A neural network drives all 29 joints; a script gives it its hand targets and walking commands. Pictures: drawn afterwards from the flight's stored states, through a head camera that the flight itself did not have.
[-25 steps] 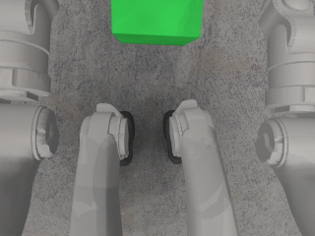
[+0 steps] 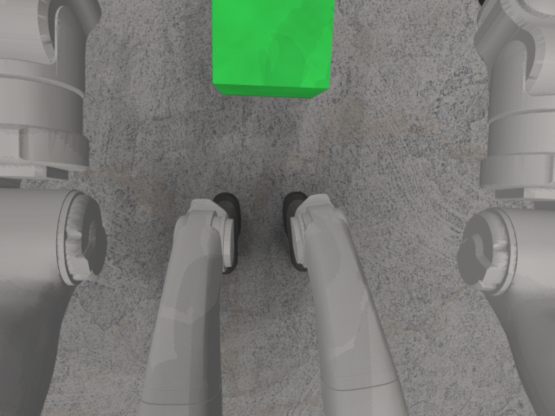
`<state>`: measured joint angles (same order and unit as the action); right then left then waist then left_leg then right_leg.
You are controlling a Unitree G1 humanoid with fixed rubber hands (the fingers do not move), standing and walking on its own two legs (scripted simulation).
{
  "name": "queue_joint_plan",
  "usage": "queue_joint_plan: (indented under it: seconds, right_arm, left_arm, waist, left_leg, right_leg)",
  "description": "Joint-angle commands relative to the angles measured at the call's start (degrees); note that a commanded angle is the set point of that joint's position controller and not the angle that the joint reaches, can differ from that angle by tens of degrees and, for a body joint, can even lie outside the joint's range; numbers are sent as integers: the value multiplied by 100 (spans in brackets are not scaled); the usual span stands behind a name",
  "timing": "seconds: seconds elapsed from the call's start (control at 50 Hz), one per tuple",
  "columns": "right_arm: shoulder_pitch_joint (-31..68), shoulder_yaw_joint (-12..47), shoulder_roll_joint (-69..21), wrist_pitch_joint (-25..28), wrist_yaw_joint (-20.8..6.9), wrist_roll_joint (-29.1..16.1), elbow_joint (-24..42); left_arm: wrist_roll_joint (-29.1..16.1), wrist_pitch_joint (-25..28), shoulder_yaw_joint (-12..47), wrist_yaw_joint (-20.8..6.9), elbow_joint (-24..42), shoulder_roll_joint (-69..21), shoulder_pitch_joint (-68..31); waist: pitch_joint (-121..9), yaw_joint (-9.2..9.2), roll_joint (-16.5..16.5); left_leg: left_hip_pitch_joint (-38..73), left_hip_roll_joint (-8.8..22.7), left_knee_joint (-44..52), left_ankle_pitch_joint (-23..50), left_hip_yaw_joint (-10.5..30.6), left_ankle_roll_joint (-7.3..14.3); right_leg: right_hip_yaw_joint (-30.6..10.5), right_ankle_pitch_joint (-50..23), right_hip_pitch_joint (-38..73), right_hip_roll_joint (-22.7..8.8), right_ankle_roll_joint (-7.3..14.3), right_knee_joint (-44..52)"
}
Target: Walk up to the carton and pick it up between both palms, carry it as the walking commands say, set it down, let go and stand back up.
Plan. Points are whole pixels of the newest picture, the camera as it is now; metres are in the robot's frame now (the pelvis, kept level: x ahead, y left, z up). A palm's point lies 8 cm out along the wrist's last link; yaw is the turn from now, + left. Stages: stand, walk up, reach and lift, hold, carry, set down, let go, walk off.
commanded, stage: set down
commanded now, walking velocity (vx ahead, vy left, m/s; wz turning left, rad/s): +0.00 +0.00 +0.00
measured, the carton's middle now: (271, 13) +0.63 -0.04 -0.49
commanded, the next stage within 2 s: let go in 0.26 s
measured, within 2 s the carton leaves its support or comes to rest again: neither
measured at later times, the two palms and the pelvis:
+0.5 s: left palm out of the picture +0.51 +0.17 -0.05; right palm (530, 12) +0.49 -0.22 -0.05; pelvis +0.02 -0.01 +0.09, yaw +1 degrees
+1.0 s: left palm out of the picture +0.34 +0.21 +0.07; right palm out of the picture +0.32 -0.23 +0.09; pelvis +0.09 +0.00 +0.16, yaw +1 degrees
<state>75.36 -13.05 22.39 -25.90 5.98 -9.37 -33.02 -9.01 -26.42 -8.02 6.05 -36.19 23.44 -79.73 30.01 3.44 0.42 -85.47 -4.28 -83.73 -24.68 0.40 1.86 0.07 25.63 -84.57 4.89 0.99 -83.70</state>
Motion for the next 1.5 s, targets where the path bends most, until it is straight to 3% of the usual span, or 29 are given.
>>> queue_joint_plan:
  seconds: [0.0, 0.06, 0.08, 0.12, 0.16, 0.18, 0.2, 0.24, 0.26, 0.32, 0.36, 0.46, 0.54, 0.56, 0.62, 0.7, 0.74, 0.78, 0.84, 0.86, 0.9, 0.96, 1.02, 1.08, 1.18, 1.26, 1.32, 1.4, 1.48]
  right_arm:
    - [1796, -72, 941, 353, -46, -119, 1172]
    - [1913, -112, 1065, 270, -31, -43, 969]
    - [1784, -290, 1278, 296, -1, 76, 1127]
    - [1473, -311, 939, 408, -97, 349, -6]
    - [1772, -155, 690, 615, -98, 200, 260]
    - [1727, -267, 829, 736, -98, 310, 231]
    - [1623, -152, 677, 826, -122, 117, 796]
    - [1742, -22, 620, 872, -114, 155, 140]
    - [1651, -213, 953, 923, -133, 359, 138]
    - [609, -282, 1017, 942, -157, 579, -42]
    - [248, -43, 589, 940, -229, 641, 422]
    - [-1880, 189, 1189, 878, -358, 943, 2195]
    - [-2172, 25, 866, 801, -390, 762, 2226]
    - [-2054, 84, 1037, 879, -430, 695, 2927]
    - [-3479, 380, 536, 1031, -576, 693, 2949]
    - [-5199, 624, -292, 1388, -782, 917, 1880]
    - [-5061, 657, -257, 1634, -851, 836, 2725]
    - [-5241, 241, -192, 1780, -814, 1058, 1662]
    - [-6258, 502, -375, 1940, -937, 916, 1374]
    - [-6399, 451, -493, 1921, -957, 1009, 754]
    - [-6774, 616, -486, 2038, -1004, 975, 880]
    - [-7072, 584, -430, 2250, -944, 1016, 1577]
    - [-7531, 675, -441, 2302, -953, 1058, 1582]
    - [-8133, 630, -481, 2395, -997, 1034, 1545]
    - [-8732, 754, -243, 2480, -1005, 1163, 1731]
    - [-8732, 826, -197, 2388, -1038, 1040, 1851]
    - [-8527, 886, -460, 2268, -1055, 976, 1437]
    - [-8634, 816, -227, 2018, -1031, 1219, 1565]
    - [-8495, 717, -191, 1988, -1022, 1203, 1633]
  left_arm:
    - [94, 313, -123, 8, 956, 910, -1764]
    - [154, 286, -245, 13, 1016, 1169, -2082]
    - [158, 318, -191, -36, 956, 1090, -2167]
    - [182, 388, -248, -108, -73, 784, -1701]
    - [331, 621, -445, -110, -48, 786, -1863]
    - [281, 726, -282, -187, -48, 726, -1919]
    - [166, 829, -250, -219, 367, 591, -1529]
    - [378, 891, -382, -142, -49, 761, -2017]
    - [419, 857, -419, -128, -338, 570, -1799]
    - [607, 899, -313, -70, 163, 518, -1069]
    - [846, 901, -384, 57, 70, 381, -256]
    - [708, 777, -362, 242, 2454, 111, 1762]
    - [709, 723, -257, 139, 2648, 212, 2146]
    - [608, 785, -128, 99, 3265, 58, 2253]
    - [669, 957, 21, -24, 3238, -226, 3508]
    - [936, 1364, 2, -242, 2409, -757, 5203]
    - [1074, 1623, -107, -297, 2998, -525, 5348]
    - [1119, 1809, -164, -339, 1810, -497, 5483]
    - [1256, 1972, -28, -443, 1805, -806, 6280]
    - [1270, 1918, -28, -502, 1067, -834, 6436]
    - [1218, 1977, 33, -602, 944, -856, 6896]
    - [1127, 2198, -17, -734, 1370, -701, 7176]
    - [1138, 2294, 63, -767, 1385, -718, 7664]
    - [1114, 2443, 285, -760, 1993, -727, 8044]
    - [913, 2476, 389, -809, 1803, -718, 8883]
    - [797, 2428, 487, -880, 2017, -676, 9201]
    - [833, 2337, 580, -836, 2087, -625, 8626]
    - [862, 2070, 544, -903, 1775, -752, 9271]
    - [918, 2047, 486, -882, 2096, -729, 9146]
  waist:
    - [-12636, 88, -63]
    - [-12397, -18, 232]
    - [-12248, 253, 483]
    - [-11226, 241, -6]
    - [-11464, -23, -1]
    - [-11513, 228, -88]
    - [-12406, 183, -224]
    - [-11765, -16, -71]
    - [-11567, 124, 20]
    - [-12322, 193, 354]
    - [-12362, -40, 287]
    - [-13647, 196, -68]
    - [-11198, 140, -130]
    - [-11542, 154, -59]
    - [-11065, 169, -145]
    - [-8711, -68, -343]
    - [-9073, -154, -124]
    - [-7135, -141, -354]
    - [-5861, -206, 193]
    - [-4828, -195, 242]
    - [-4426, -176, 340]
    - [-4423, -173, -245]
    - [-3820, -240, -269]
    - [-4088, -315, 417]
    - [-3950, -241, 113]
    - [-3712, -309, -157]
    - [-2977, -289, 330]
    - [-2561, -307, -196]
    - [-2691, -354, 57]
  left_leg:
    - [4669, -72, 1179, 2261, 187, -21]
    - [5183, 21, 1529, 2163, 285, -59]
    - [5063, -26, 1621, 1979, 204, -122]
    - [4708, 30, 1874, 2025, 285, -105]
    - [4681, 30, 1869, 2250, 251, -66]
    - [4559, 7, 1936, 2187, 189, -119]
    - [5073, 7, 2049, 2694, 223, -89]
    - [4758, -16, 2027, 2526, 177, -77]
    - [4818, -3, 2168, 2346, 245, -115]
    - [5614, -12, 2139, 2912, 200, -242]
    - [6065, -12, 2243, 3158, 201, -114]
    - [7485, 1, 2448, 3816, 239, -220]
    - [6281, 94, 3018, 2552, 153, -97]
    - [6476, 69, 3010, 2670, 176, -131]
    - [6531, 139, 3104, 2759, 191, -155]
    - [6129, 186, 3745, 2342, 170, -125]
    - [6122, 123, 3672, 2764, 288, -155]
    - [5404, 248, 4088, 1913, 313, -152]
    - [6112, 325, 4622, 1064, 249, -190]
    - [5930, 350, 4874, 422, 185, -194]
    - [6236, 390, 5000, 469, 150, -225]
    - [6618, 422, 5181, 866, 201, -141]
    - [7003, 395, 5567, 1161, 172, -98]
    - [7761, 404, 5734, 2435, 359, -281]
    - [8275, 409, 5852, 3470, 385, -315]
    - [8477, 447, 5906, 3253, 407, -442]
    - [8521, 584, 6111, 2889, 474, -427]
    - [8230, 551, 6141, 2350, 398, -400]
    - [8407, 592, 6014, 3049, 461, -492]
  right_leg:
    - [40, -2694, 4096, 45, -229, 1293]
    - [-68, -2308, 3957, -19, -230, 1638]
    - [-73, -2289, 4171, -11, -186, 1836]
    - [98, -2284, 3783, -52, -264, 1988]
    - [-103, -2705, 4228, -99, -287, 2153]
    - [-45, -2742, 4349, -104, -278, 2227]
    - [-27, -3399, 5138, -49, -270, 2186]
    - [-6, -2987, 4630, -99, -286, 2313]
    - [28, -2728, 4718, -107, -230, 2452]
    - [63, -3146, 4929, -53, -181, 2459]
    - [100, -3251, 4979, -37, -207, 2514]
    - [15, -3941, 6365, 21, -123, 2828]
    - [-162, -3113, 6314, -147, -181, 3162]
    - [-236, -3311, 6667, -210, -164, 3210]
    - [-235, -3611, 6997, -261, -239, 3345]
    - [-232, -3044, 6783, -303, -265, 3865]
    - [-316, -3698, 7363, -300, -252, 3647]
    - [-340, -2706, 6592, -332, -302, 3958]
    - [-248, -1588, 6215, -419, -240, 4593]
    - [-222, -875, 5865, -471, -212, 4842]
    - [-234, -764, 6011, -485, -179, 5039]
    - [-335, -1143, 6699, -488, -263, 5318]
    - [-212, -1292, 6959, -456, -249, 5588]
    - [-153, -2113, 7335, -356, -127, 5592]
    - [-155, -2798, 7584, -261, -121, 5809]
    - [-43, -2467, 7559, -245, -121, 5895]
    - [-154, -1959, 7113, -278, -97, 6064]
    - [-76, -1832, 7582, -250, -77, 6068]
    - [-43, -2066, 7556, -186, -93, 5972]
